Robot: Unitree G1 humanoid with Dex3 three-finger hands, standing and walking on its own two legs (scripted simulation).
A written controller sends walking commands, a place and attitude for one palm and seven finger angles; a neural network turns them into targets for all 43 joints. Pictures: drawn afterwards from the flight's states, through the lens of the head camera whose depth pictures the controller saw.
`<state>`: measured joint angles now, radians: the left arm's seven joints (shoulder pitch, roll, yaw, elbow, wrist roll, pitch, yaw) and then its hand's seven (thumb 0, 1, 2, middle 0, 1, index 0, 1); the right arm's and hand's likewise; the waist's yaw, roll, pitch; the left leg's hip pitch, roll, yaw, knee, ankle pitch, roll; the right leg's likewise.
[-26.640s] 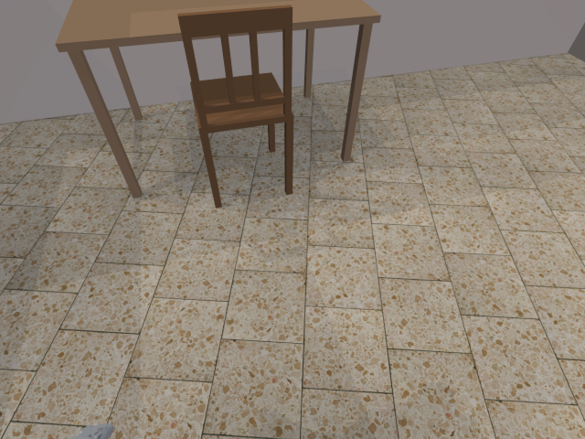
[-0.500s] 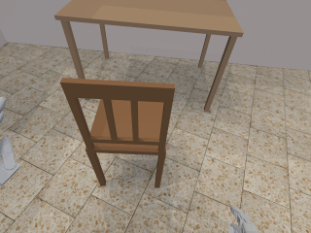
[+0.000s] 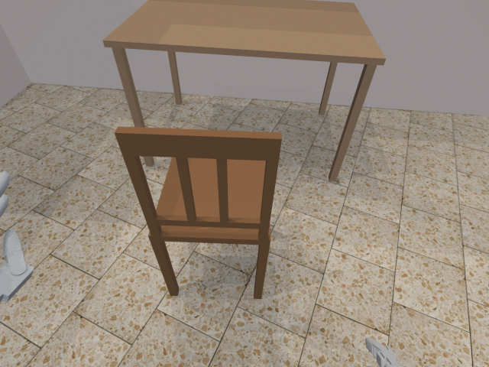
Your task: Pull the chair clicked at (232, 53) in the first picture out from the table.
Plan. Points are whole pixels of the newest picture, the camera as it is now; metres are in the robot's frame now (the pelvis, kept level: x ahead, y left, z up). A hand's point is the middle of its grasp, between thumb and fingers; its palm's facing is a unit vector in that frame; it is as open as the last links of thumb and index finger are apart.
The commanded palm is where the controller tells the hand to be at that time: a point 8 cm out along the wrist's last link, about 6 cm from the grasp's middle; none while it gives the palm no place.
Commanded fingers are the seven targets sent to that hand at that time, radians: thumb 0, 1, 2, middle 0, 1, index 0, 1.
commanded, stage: let the arm hang, fingers relaxed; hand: left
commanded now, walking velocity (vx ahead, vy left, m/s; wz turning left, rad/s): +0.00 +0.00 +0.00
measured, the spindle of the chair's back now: (187, 190) +0.57 +0.19 -0.11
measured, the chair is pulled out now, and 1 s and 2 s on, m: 0.59 0.59 0.59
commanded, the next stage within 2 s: look to check the result in 1.12 s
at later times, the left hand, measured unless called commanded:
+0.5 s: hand out of the picture -0.01 +0.20 -0.17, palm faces +0.04 -0.97 -0.22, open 7.0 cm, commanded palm none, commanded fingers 0.00 0.90 0.90 -0.20 -0.30 -0.20 -0.30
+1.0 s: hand out of the picture +0.00 +0.14 -0.17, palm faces +0.04 -0.99 -0.15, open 7.3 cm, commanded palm none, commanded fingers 0.00 0.90 0.90 -0.20 -0.30 -0.20 -0.30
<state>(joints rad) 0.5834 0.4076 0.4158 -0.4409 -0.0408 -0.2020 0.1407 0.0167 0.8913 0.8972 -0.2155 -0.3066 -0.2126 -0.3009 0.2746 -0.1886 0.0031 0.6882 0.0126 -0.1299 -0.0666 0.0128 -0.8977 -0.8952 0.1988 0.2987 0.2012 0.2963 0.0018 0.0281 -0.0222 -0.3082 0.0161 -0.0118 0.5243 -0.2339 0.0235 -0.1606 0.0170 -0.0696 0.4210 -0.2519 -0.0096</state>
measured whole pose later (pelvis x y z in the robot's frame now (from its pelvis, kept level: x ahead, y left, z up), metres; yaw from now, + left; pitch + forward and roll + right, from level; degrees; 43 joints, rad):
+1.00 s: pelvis +0.01 -0.01 +0.00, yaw +1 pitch -1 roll +0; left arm 0.33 0.10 -0.02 1.07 0.01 0.01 0.04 0.02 0.92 0.90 -0.20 -0.30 -0.20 -0.30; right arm 0.33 -0.11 0.01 1.08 -0.01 0.01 -0.03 0.01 -0.91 -0.90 0.19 0.30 0.20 0.30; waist 0.00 0.01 0.04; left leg -0.25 -0.01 -0.01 0.46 -0.19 0.01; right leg -0.14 -0.01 -0.08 0.45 -0.29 -0.01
